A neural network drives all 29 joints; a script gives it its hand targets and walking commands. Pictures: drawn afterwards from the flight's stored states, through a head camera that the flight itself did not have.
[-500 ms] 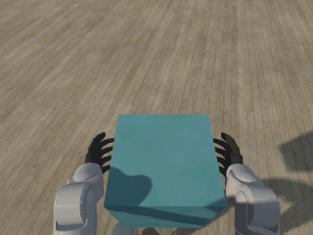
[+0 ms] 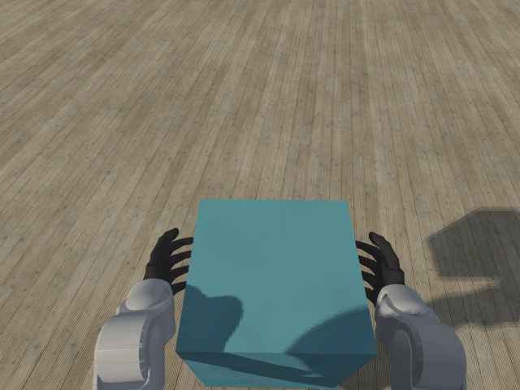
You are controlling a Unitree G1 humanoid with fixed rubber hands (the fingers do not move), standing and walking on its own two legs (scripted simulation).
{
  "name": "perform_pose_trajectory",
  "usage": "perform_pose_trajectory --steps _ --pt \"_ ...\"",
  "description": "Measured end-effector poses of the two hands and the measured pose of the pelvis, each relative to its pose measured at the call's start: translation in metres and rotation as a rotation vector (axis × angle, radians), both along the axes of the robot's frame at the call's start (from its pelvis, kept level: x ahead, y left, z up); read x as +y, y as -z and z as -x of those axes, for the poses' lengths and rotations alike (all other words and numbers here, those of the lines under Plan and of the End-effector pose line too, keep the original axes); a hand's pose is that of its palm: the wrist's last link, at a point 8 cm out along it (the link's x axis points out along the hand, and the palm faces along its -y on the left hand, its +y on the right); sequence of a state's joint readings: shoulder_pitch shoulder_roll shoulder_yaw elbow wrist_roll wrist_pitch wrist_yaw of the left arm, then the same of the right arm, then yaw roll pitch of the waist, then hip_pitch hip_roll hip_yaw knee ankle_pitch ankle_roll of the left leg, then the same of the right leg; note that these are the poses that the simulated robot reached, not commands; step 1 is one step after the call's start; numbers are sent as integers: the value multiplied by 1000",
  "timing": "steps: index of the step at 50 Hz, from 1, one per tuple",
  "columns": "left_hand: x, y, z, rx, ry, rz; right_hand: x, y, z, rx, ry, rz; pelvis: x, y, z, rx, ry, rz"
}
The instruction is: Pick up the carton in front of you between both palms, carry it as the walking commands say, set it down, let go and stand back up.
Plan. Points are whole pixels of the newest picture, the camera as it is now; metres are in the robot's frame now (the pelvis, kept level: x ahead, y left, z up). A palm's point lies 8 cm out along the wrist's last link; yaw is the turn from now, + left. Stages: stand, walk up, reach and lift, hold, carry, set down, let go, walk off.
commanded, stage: carry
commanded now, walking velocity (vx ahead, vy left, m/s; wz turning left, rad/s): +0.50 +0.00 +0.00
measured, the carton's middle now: (271, 300) +0.25 +0.00 +0.00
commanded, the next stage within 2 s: none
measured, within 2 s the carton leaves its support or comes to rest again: neither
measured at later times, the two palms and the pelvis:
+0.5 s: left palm (209, 118) +0.56 +0.12 +0.10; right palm (361, 122) +0.58 -0.18 +0.09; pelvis +0.33 -0.04 +0.00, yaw +2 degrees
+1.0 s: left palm (209, 48) +0.89 +0.15 +0.08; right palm (323, 48) +0.89 -0.14 +0.09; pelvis +0.66 +0.00 +0.00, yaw +1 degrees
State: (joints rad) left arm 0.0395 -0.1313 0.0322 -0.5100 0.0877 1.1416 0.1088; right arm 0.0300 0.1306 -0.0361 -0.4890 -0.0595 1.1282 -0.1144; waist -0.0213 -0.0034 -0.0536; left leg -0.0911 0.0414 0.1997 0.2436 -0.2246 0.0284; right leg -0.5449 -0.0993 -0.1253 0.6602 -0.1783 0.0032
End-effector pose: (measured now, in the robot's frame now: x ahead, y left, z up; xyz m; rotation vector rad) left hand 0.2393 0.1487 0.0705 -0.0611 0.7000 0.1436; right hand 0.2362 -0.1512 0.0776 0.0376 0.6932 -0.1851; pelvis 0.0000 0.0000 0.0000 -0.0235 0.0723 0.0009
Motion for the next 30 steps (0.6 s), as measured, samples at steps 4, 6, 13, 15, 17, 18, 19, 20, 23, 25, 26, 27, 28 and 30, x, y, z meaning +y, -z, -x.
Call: perform_pose_trajectory --steps 4,6,13,15,17,18,19,20,23,25,26,27,28,30 --pt "-9 -8 -53 -54 -29 -16 -9 -2 -60 -54 -26 -21 -14 10 -63 -12 -6 -10" --pt "-17 -10 -84 -87 -40 -28 -17 0 -94 -88 -38 -32 -23 20 -96 -19 -16 -19" --pt "-34 -8 -178 -22 -82 -43 -33 6 -203 -24 -83 -48 -49 17 -182 -3 -62 -35" --pt "-34 -9 -197 5 -100 -38 -33 3 -227 3 -100 -44 -53 8 -203 2 -62 -51" --pt "-35 -13 -218 13 -110 -38 -33 0 -251 11 -109 -44 -55 2 -225 9 -57 -64" --pt "-35 -15 -229 10 -111 -40 -33 -2 -262 9 -111 -45 -55 0 -236 10 -54 -67" --pt "-35 -18 -241 5 -110 -42 -33 -3 -274 4 -110 -48 -55 -1 -247 10 -50 -68" --pt "-34 -20 -254 -3 -108 -45 -33 -5 -285 -4 -107 -51 -54 -2 -259 8 -46 -68" --pt "-33 -27 -295 -31 -89 -48 -33 -9 -320 -32 -88 -55 -48 -1 -298 3 -37 -64" --pt "-32 -28 -325 -50 -71 -44 -32 -10 -344 -51 -70 -51 -43 2 -326 1 -33 -58" --pt "-31 -27 -341 -57 -62 -41 -31 -11 -357 -59 -61 -48 -40 4 -341 0 -31 -54" --pt "-29 -25 -357 -62 -54 -36 -29 -10 -370 -64 -53 -43 -37 7 -356 0 -29 -49" --pt "-27 -22 -373 -65 -46 -31 -27 -9 -384 -67 -46 -37 -33 11 -372 0 -28 -45" --pt "-20 -11 -406 -62 -35 -19 -20 -3 -415 -64 -35 -24 -25 20 -405 -1 -20 -37"
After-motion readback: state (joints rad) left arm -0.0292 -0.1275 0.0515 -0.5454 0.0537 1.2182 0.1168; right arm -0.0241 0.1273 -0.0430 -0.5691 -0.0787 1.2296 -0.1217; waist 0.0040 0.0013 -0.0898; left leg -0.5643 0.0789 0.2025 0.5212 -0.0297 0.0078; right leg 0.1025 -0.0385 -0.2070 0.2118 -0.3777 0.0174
